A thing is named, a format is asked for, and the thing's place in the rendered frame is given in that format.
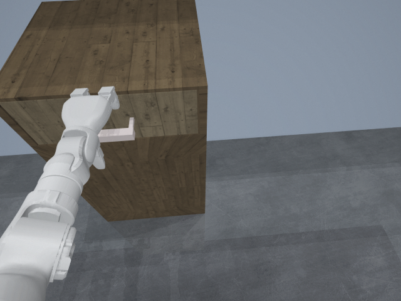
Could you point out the robot left forearm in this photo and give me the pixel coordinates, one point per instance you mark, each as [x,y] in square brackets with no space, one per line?
[59,188]

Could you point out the robot left upper arm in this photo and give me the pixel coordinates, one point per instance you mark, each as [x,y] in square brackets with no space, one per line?
[36,253]

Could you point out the handle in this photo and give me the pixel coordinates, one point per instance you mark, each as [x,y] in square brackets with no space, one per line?
[113,135]

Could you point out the cabinet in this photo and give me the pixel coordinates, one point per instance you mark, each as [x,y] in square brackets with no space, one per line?
[137,46]

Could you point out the drawer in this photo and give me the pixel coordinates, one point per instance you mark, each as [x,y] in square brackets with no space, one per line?
[155,114]

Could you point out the left robot hand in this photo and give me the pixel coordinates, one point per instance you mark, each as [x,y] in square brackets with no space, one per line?
[90,111]

